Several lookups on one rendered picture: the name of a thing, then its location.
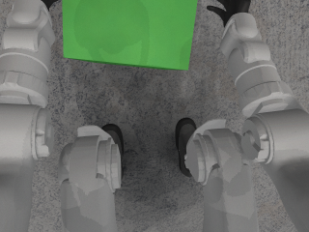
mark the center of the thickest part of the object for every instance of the robot right upper arm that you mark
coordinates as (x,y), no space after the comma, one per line
(279,141)

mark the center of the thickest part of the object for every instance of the robot right forearm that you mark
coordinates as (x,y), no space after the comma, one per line
(254,74)

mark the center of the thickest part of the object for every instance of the carton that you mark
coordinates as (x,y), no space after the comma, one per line
(152,34)

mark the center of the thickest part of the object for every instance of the robot left forearm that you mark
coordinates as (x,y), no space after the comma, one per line
(25,54)

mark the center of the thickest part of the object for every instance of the robot left hand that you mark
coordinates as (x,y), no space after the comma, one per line
(48,3)

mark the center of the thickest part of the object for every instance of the robot right hand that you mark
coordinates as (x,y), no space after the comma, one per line
(232,7)

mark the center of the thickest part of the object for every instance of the left robot foot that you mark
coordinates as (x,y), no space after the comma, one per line
(117,136)

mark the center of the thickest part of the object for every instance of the right robot thigh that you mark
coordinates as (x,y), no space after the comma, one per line
(229,198)

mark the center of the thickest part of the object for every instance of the robot left upper arm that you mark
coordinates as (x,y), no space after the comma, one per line
(26,136)

